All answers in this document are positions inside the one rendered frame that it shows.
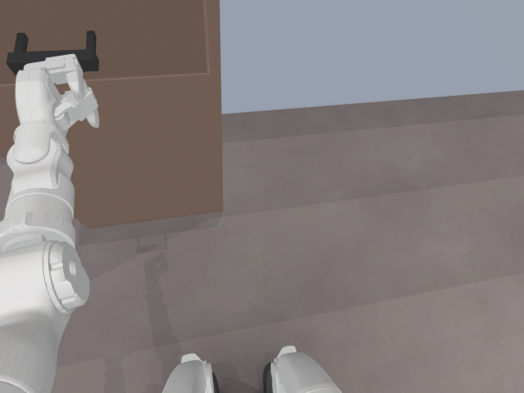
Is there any robot left upper arm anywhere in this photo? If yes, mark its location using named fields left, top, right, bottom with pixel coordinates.
left=0, top=240, right=90, bottom=393

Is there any right robot shin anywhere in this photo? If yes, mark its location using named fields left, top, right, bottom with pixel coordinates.
left=272, top=346, right=296, bottom=393

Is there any robot left forearm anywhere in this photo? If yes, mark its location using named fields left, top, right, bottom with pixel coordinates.
left=0, top=122, right=76, bottom=253

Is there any handle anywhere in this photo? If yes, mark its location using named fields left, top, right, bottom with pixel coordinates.
left=6, top=30, right=99, bottom=75

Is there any left robot thigh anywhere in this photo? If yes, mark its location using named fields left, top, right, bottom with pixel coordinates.
left=162, top=360, right=214, bottom=393

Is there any left robot hand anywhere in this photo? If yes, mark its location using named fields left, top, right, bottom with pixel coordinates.
left=16, top=54, right=100, bottom=137

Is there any cabinet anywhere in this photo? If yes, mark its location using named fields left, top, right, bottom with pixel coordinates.
left=0, top=0, right=224, bottom=229

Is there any drawer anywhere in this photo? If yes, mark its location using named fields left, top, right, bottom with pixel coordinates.
left=0, top=0, right=208, bottom=84

